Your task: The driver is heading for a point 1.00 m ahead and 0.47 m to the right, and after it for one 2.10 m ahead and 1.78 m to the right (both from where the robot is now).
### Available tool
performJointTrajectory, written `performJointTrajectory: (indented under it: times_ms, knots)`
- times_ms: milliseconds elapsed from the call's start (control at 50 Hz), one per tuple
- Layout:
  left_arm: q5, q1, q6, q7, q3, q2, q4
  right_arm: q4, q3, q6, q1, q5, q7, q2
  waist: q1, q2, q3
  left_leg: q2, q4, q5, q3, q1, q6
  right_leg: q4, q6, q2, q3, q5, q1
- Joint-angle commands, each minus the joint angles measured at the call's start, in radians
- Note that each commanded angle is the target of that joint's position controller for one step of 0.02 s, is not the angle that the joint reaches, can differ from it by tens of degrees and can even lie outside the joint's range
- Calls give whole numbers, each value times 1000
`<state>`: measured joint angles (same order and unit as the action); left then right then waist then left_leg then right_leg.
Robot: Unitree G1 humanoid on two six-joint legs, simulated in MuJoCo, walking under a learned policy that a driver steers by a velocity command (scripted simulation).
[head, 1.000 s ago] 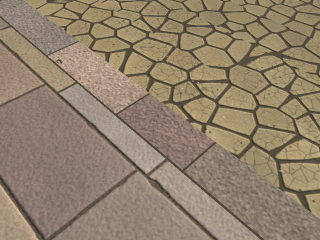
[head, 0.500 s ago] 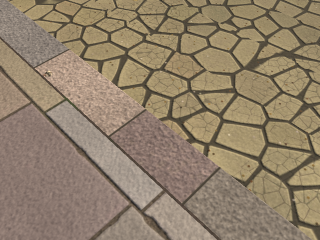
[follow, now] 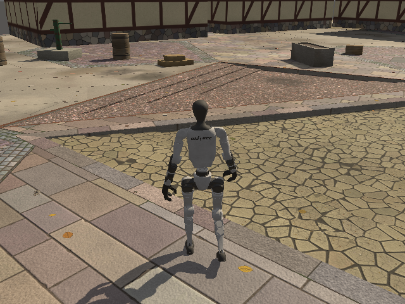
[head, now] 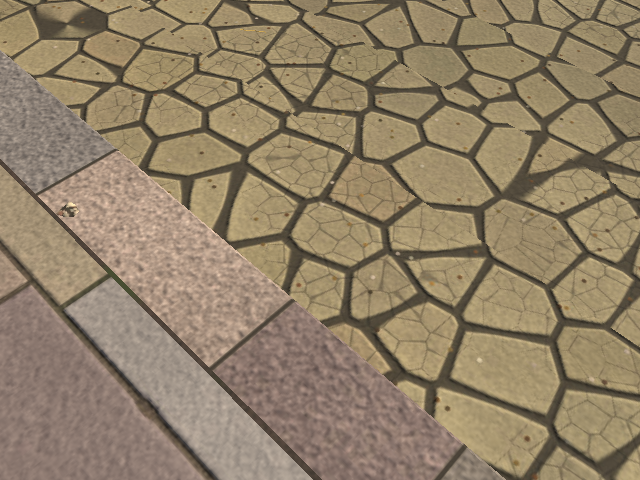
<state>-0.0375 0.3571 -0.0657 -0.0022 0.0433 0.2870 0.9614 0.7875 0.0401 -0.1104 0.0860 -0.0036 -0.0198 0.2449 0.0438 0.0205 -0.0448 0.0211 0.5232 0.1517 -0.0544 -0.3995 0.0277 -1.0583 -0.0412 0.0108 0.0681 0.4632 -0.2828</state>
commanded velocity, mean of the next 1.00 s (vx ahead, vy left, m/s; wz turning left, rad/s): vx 0.43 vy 0.00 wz -0.55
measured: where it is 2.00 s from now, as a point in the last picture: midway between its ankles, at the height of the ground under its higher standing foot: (474, 375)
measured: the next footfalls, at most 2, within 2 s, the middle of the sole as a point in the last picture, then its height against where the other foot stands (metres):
right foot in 0.44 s outside the picture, level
left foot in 0.94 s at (392, 376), level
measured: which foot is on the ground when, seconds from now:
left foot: down 0.00-0.46, up 0.48-0.92, down 0.94-1.00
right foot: up 0.00-0.42, down 0.44-0.96, up 0.98-1.00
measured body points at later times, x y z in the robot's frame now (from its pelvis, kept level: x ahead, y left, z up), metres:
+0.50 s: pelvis +0.25 -0.07 -0.02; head +0.29 -0.09 +0.43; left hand +0.51 +0.13 -0.11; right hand +0.21 -0.36 -0.15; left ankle +0.10 +0.11 -0.67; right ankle +0.33 -0.16 -0.73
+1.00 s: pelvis +0.50 -0.13 -0.01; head +0.53 -0.15 +0.44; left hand +0.73 +0.08 -0.12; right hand +0.56 -0.46 -0.09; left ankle +0.66 -0.10 -0.73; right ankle +0.34 -0.17 -0.69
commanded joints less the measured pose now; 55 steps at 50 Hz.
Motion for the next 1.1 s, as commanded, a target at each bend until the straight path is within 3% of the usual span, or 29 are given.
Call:
performJointTrajectory:
  times_ms: [20,80,120,240,340,400,420,440,460,480,500,520,540,560,580,660,700,760,800,880,920,940,960,980,1000,1020,1060,1080,1100]
  knots:
    - [-1,-47,-16,-9,35,107,-84,3,33,-5,133,-3,4,111,-84,-115,92,282,-299,11,322,387,132,-136,-3,-118,49,-133,-385]
    - [-2,-30,22,-1,35,47,-95,20,34,-17,97,-11,6,100,-38,-122,48,247,-371,-103,162,275,139,-100,12,-147,35,-212,-324]
    - [4,-66,37,-1,37,40,-122,35,42,-21,106,-13,13,120,-33,-97,21,250,-394,-155,97,267,150,-52,23,-154,42,-273,-372]
    - [17,-234,29,30,27,21,-198,61,57,-3,148,-8,37,170,-78,-64,-32,240,-418,-197,-68,322,138,265,27,-140,-25,-498,-397]
    - [14,-365,30,59,23,25,-278,90,73,29,215,16,41,202,-111,-58,-68,285,-352,-281,-129,479,117,397,-15,-119,-92,-421,-431]
    - [12,-309,35,68,46,67,-296,81,85,50,188,27,46,242,-50,-100,2,287,-181,-684,-170,521,86,415,-69,-39,-169,-289,-280]
    - [8,-209,37,65,65,100,-276,75,88,60,174,30,47,252,10,-107,62,272,-32,-808,-186,504,72,426,-96,7,-196,-261,-148]
    - [5,-44,38,54,99,156,-233,68,83,65,160,32,49,245,98,-82,148,228,189,-780,-210,410,38,492,-134,54,-195,-317,96]
    - [4,90,49,29,134,256,-202,45,62,57,187,1,49,189,127,69,236,173,519,-358,-212,139,-15,511,-198,-96,62,-327,392]
    - [1,16,39,29,137,328,-237,-15,27,23,243,-10,38,70,3,268,342,-59,854,431,-54,-267,-70,682,-395,-313,666,-110,655]
    - [13,38,24,39,107,242,-253,-31,37,-20,138,30,22,154,75,127,385,-28,912,428,148,-373,-41,793,-376,-348,750,-66,667]
    - [20,15,8,41,92,187,-245,-55,42,-39,70,59,15,175,71,82,257,15,874,344,141,-429,-12,790,-330,-321,601,-138,577]
    - [16,-49,-2,42,83,157,-251,-45,41,-45,72,44,22,166,19,-12,161,63,775,260,140,-386,-4,782,-290,-273,470,-261,418]
    - [18,-114,-5,39,72,118,-263,-30,50,-39,80,14,31,178,-19,-17,129,97,685,209,143,-311,-10,783,-262,-231,376,-358,300]
    - [28,-150,-6,34,65,104,-281,-25,56,-26,103,5,30,183,-49,4,112,114,646,174,148,-246,-16,804,-256,-205,333,-417,218]
    - [22,-111,-13,10,75,146,-275,-56,48,9,56,-11,35,142,-53,-2,70,97,453,60,121,-223,-74,853,-261,-163,244,-532,97]
    - [18,-78,-9,-3,77,157,-264,-83,42,10,-22,-11,35,129,-26,13,44,76,301,-71,120,-237,-91,852,-234,-132,211,-509,81]
    - [17,-51,11,-16,81,166,-253,-118,31,-2,-109,-15,22,102,3,56,36,-1,77,-250,84,-117,-85,783,-167,-62,137,-662,15]
    - [21,-24,26,-22,82,164,-246,-127,35,-8,-117,-6,9,113,11,75,75,-35,63,-328,86,-45,-72,725,-140,-71,165,-684,18]
    - [14,-34,52,-45,75,124,-265,-140,47,-14,-120,-5,-10,153,-2,71,85,-47,-50,-209,161,-106,-39,530,-123,-91,307,-631,183]
    - [17,-89,57,-51,76,127,-298,-126,55,-26,-44,-11,-9,168,-48,103,119,-40,-117,-207,151,-13,-14,401,-96,-66,345,-650,198]
    - [20,-101,55,-45,63,93,-320,-117,60,-35,43,-26,-4,195,-88,53,207,42,-147,-441,181,181,30,221,-60,-5,298,-562,138]
    - [3,78,61,-37,50,44,-329,-105,82,-22,99,-52,2,274,-23,-236,375,313,-84,-681,497,587,223,-41,23,116,180,-175,-176]
    - [7,101,62,-32,44,105,-327,-109,70,-5,94,-16,4,205,-32,-324,451,421,-125,-478,703,687,282,-164,38,87,136,182,-339]
    - [9,0,75,-29,68,189,-326,-139,46,5,74,-12,9,124,-80,-194,343,373,-141,-411,596,562,245,-237,64,33,135,142,-352]
    - [15,-73,93,-32,73,194,-345,-148,37,22,34,-18,12,113,-73,-119,262,320,-155,-363,487,456,212,-249,86,11,91,88,-344]
    - [20,-86,111,-31,71,151,-358,-139,37,43,-38,-14,18,115,-30,-115,114,241,-212,-258,341,257,181,-107,93,-46,56,37,-322]
    - [17,-73,113,-28,61,114,-358,-132,45,46,-39,-19,18,133,-25,-136,84,204,-238,-307,269,189,178,-56,95,-36,10,8,-275]
    - [18,-60,110,-27,54,85,-359,-125,53,49,-41,-21,19,150,-20,-149,100,205,-249,-374,231,179,192,-21,95,-31,-19,-24,-247]
Velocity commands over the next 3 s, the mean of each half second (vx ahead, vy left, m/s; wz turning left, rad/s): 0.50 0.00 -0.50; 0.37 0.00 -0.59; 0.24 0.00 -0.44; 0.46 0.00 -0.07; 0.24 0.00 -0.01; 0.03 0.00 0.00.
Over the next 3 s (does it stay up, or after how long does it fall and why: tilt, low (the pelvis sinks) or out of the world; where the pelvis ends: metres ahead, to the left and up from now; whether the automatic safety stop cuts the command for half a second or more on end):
stays up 0.97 -0.51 -0.03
